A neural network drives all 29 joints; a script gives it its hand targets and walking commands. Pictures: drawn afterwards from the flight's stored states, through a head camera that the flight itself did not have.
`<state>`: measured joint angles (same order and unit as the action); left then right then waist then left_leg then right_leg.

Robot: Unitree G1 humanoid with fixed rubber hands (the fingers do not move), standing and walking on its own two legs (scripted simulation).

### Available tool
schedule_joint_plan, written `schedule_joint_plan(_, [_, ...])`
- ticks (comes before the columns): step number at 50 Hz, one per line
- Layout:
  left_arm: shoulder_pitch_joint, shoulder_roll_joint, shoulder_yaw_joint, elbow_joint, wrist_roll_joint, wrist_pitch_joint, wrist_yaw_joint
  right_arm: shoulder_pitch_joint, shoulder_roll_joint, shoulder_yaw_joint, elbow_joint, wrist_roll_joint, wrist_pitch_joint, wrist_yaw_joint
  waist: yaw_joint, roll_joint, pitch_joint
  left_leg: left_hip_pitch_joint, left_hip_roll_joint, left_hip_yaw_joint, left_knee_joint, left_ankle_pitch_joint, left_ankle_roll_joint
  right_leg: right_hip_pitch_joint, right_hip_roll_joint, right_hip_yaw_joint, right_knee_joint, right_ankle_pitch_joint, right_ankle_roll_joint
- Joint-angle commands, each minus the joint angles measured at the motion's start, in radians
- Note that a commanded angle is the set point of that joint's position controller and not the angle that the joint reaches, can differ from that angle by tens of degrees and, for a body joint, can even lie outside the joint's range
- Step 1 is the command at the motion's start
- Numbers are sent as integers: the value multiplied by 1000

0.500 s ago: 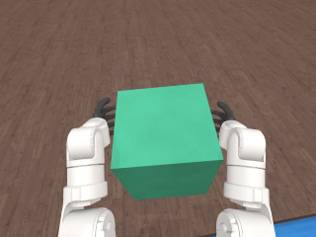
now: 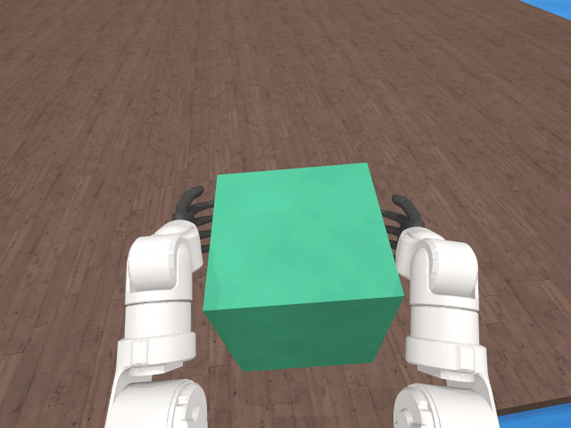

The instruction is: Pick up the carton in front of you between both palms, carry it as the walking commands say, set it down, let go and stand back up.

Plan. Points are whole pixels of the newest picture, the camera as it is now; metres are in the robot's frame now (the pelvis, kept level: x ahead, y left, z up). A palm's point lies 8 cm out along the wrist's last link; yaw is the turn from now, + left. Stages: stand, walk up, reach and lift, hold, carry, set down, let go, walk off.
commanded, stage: carry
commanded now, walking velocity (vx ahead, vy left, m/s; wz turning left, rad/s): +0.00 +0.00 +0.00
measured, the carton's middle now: (300, 275) +0.32 +0.00 +0.05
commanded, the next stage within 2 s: none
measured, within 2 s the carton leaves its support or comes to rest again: neither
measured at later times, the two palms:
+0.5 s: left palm (170, 250) +0.30 +0.17 +0.14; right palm (406, 259) +0.30 -0.13 +0.13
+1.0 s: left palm (167, 258) +0.28 +0.17 +0.14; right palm (409, 266) +0.28 -0.13 +0.14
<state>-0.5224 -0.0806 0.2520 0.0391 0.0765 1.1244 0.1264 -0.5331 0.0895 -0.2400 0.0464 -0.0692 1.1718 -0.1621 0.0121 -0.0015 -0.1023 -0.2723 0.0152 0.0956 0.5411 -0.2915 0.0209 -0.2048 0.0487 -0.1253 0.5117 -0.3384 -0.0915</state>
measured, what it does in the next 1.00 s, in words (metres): stands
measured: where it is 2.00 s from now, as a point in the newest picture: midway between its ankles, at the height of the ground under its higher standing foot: outside the picture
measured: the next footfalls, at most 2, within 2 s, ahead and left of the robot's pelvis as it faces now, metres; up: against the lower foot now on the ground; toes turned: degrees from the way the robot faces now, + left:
none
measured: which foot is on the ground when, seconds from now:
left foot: down 0.00-1.00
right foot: down 0.00-1.00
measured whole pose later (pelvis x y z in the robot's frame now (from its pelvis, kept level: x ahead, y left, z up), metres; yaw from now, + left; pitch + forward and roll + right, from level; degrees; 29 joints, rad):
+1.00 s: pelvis -0.05 +0.01 +0.00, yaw +1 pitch +0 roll +0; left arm -0.57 -0.08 0.26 0.09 0.08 1.14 0.13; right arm -0.57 0.07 -0.25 0.09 -0.07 1.19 -0.16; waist 0.00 0.01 -0.09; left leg -0.31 0.00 0.09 0.51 -0.20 0.04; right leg -0.24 0.04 -0.14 0.49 -0.26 -0.08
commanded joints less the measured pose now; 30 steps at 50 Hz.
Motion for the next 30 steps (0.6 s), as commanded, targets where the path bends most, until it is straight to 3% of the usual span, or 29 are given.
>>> schedule_joint_plan(1, [-650,-895,-634,-66,-297,11,-93,-679,863,580,-81,269,-37,109,-14,27,-292,116,142,-129,-49,325,58,67,-169,142,-68,312,31])
schedule_joint_plan(2, [-664,-890,-636,-54,-294,11,-94,-664,845,584,-75,250,-35,102,-9,11,-307,111,152,-147,-54,297,61,96,-156,131,-60,261,29])
schedule_joint_plan(3, [-619,-903,-616,-2,-283,15,-90,-698,837,587,-105,269,-35,99,-6,-18,-276,86,140,-151,-80,238,56,67,-184,151,-61,315,30])
schedule_joint_plan(4, [-608,-910,-633,32,-297,17,-90,-692,831,581,-91,252,-34,98,-1,-17,-274,94,141,-150,-68,290,52,70,-178,136,-75,300,33])
schedule_joint_plan(5, [-635,-887,-625,-21,-274,11,-88,-646,837,560,-54,230,-27,100,-6,16,-277,115,138,-141,-79,289,46,41,-186,143,-77,277,27])
schedule_joint_plan(6, [-605,-872,-597,13,-279,19,-84,-668,835,574,-38,263,-26,104,-8,27,-260,107,136,-133,-69,232,47,29,-189,143,-102,258,28])
schedule_joint_plan(7, [-644,-905,-631,-24,-285,16,-83,-654,833,575,-87,242,-36,106,-13,53,-291,99,129,-153,-71,243,57,55,-181,153,-91,253,19])
schedule_joint_plan(8, [-644,-888,-610,-9,-297,12,-81,-669,839,581,-51,268,-26,104,-4,0,-290,96,135,-151,-76,266,60,47,-188,145,-69,279,28])
schedule_joint_plan(9, [-654,-890,-609,-22,-293,10,-84,-715,844,607,-112,262,-39,100,10,-78,-274,55,116,-136,-51,316,55,75,-188,117,-69,371,48])
schedule_joint_plan(11, [-608,-888,-598,29,-274,17,-78,-718,846,570,-73,274,-33,100,-7,14,-305,75,124,-134,-62,284,55,90,-185,138,-58,346,27])
schedule_joint_plan(13, [-601,-888,-587,8,-266,15,-81,-692,832,581,-53,278,-26,105,10,-10,-273,54,118,-123,-54,267,50,59,-188,140,-80,377,30])
schedule_joint_plan(14, [-629,-889,-598,-14,-286,13,-83,-654,852,565,-47,263,-31,103,-7,-27,-302,66,124,-135,-46,257,39,97,-196,134,-74,444,35])
schedule_joint_plan(15, [-637,-856,-601,-23,-264,10,-81,-673,857,582,-51,268,-28,107,1,-26,-271,55,116,-106,-52,219,39,68,-187,134,-91,405,42])
schedule_joint_plan(16, [-654,-911,-608,17,-256,20,-76,-687,821,554,-62,245,-35,106,1,-10,-282,37,117,-122,-67,198,44,92,-211,154,-104,437,42])
schedule_joint_plan(17, [-620,-890,-607,11,-279,19,-84,-723,829,569,-102,273,-34,110,4,24,-301,85,113,-98,-41,207,40,78,-210,165,-102,456,47])
schedule_joint_plan(18, [-629,-924,-617,28,-289,21,-81,-736,819,590,-115,277,-31,106,-9,6,-297,89,106,-108,-57,196,37,69,-209,149,-99,402,29])
schedule_joint_plan(19, [-660,-910,-622,-46,-294,15,-78,-691,848,574,-60,283,-25,108,-11,-12,-314,80,130,-132,-63,261,44,102,-180,111,-66,314,25])
schedule_joint_plan(20, [-657,-907,-616,-43,-288,16,-77,-662,854,574,-67,273,-29,109,2,21,-329,104,127,-134,-73,264,52,68,-181,130,-77,274,14])
schedule_joint_plan(21, [-690,-889,-617,-41,-290,14,-77,-698,864,579,-66,282,-27,107,0,7,-312,93,130,-135,-81,251,48,61,-172,129,-74,270,22])
schedule_joint_plan(22, [-657,-877,-591,-25,-255,22,-79,-669,848,559,-33,260,-21,110,-3,20,-291,64,140,-165,-81,218,53,80,-172,128,-79,199,19])
schedule_joint_plan(23, [-680,-876,-622,-42,-263,19,-79,-730,858,581,-70,272,-33,109,-5,88,-286,84,132,-144,-101,263,49,50,-192,123,-65,223,15])
schedule_joint_plan(24, [-666,-909,-606,-31,-290,20,-79,-714,854,579,-96,284,-33,108,8,59,-285,77,128,-142,-86,228,50,50,-188,136,-105,244,28])
schedule_joint_plan(25, [-658,-885,-607,29,-270,28,-76,-722,824,544,-67,262,-27,104,-8,29,-276,95,134,-151,-104,220,51,36,-183,126,-87,182,20])
schedule_joint_plan(26, [-613,-883,-592,35,-272,25,-77,-744,832,603,-83,281,-25,101,-2,1,-293,72,138,-154,-87,239,57,66,-169,131,-84,216,19])
schedule_joint_plan(27, [-637,-845,-578,35,-268,33,-76,-666,819,542,-15,261,-18,106,0,-6,-288,72,128,-152,-83,239,54,82,-174,128,-81,267,21])
schedule_joint_plan(28, [-648,-893,-602,-13,-295,21,-82,-711,852,570,-75,290,-22,107,-11,-40,-294,69,137,-157,-75,250,59,91,-170,124,-80,286,28])
schedule_joint_plan(29, [-655,-928,-590,-4,-267,20,-82,-753,864,581,-81,273,-19,107,6,-37,-306,77,133,-156,-95,258,57,70,-189,128,-70,235,19])
schedule_joint_plan(30, [-665,-890,-584,0,-270,24,-83,-729,856,566,-46,274,-17,109,6,-12,-284,64,120,-131,-72,223,52,59,-210,155,-88,342,50])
